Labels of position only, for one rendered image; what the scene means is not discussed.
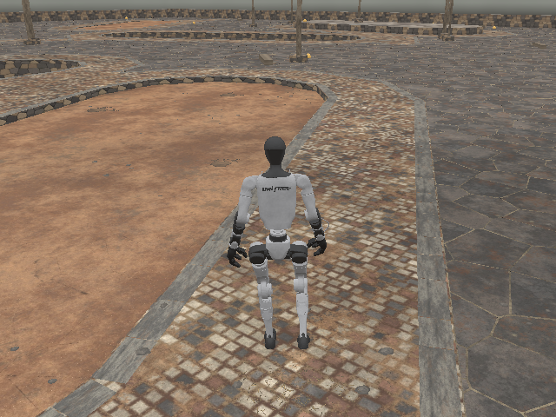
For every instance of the robot torso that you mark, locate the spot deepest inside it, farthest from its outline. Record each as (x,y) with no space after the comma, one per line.
(277,202)

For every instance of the robot left forearm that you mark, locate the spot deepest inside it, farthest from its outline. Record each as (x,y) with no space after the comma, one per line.
(236,234)

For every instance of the robot right thigh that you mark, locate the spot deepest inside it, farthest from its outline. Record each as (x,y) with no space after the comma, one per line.
(299,256)

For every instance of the left robot hand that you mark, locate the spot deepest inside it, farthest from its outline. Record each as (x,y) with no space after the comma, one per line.
(232,255)

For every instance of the right robot hand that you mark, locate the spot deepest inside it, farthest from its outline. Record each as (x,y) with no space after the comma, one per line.
(314,243)

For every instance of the left robot upper arm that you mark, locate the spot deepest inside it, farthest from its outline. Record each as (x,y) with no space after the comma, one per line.
(249,183)

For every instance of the robot right forearm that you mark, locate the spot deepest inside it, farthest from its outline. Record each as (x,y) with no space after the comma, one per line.
(317,227)

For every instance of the right robot upper arm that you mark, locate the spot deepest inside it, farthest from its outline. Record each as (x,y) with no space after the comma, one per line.
(307,193)

